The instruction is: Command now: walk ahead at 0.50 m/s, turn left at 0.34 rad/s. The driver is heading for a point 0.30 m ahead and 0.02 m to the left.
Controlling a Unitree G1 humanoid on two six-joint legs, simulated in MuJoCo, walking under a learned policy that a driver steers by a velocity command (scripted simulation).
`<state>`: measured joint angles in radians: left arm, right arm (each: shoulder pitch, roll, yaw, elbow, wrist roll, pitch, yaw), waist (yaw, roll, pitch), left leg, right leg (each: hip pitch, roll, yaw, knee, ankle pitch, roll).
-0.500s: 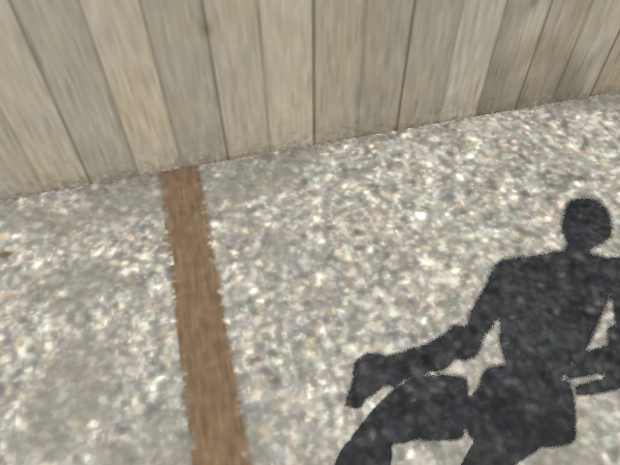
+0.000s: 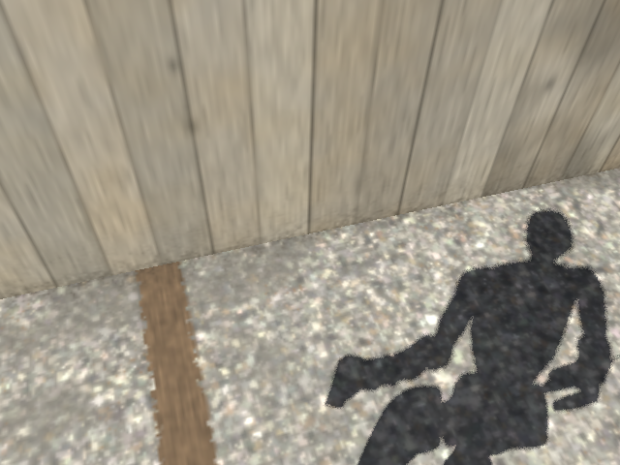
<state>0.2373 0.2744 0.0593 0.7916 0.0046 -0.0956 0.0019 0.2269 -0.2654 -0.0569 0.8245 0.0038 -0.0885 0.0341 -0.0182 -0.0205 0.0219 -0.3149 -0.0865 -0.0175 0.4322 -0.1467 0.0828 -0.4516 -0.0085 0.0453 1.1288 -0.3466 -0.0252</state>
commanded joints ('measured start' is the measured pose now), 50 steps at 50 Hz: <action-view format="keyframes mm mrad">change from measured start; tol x16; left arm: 1 -21 92 29 -96 12 -14 8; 11 -267 49 9 -171 5 -19 -11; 18 52 107 24 -105 16 -6 -10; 24 -217 84 5 -111 28 50 -16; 50 -136 54 -16 53 7 51 7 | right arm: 1 8 -127 -26 -68 4 -6 -12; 16 103 -100 -20 -87 -10 42 -62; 18 323 -90 0 -50 1 34 -48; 33 -21 -112 -6 -91 -28 101 -75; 50 18 -95 6 -59 -16 97 -82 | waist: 1 22 93 -64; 14 -15 130 -81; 18 33 -221 -465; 23 -30 -108 -102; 29 -41 -98 -138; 32 53 157 -30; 50 14 18 -64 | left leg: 1 182 263 -363 -216 132 193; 15 211 170 -262 114 472 31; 16 110 120 -232 270 347 -6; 18 -204 26 -160 689 -584 -107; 20 -276 92 -125 754 -501 -146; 30 203 148 -43 55 -6 -93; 33 -85 198 -127 -61 -376 -29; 50 47 141 -53 50 16 -76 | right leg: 1 -186 -70 35 -121 37 28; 9 -30 22 -12 -560 452 67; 14 52 37 0 -702 426 4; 17 693 -347 308 -598 1253 -261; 21 370 -294 334 -757 513 -226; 27 100 -160 121 -818 342 -177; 31 12 -61 74 -741 -114 -23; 40 211 -22 8 -633 298 -11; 50 265 -32 8 -621 382 1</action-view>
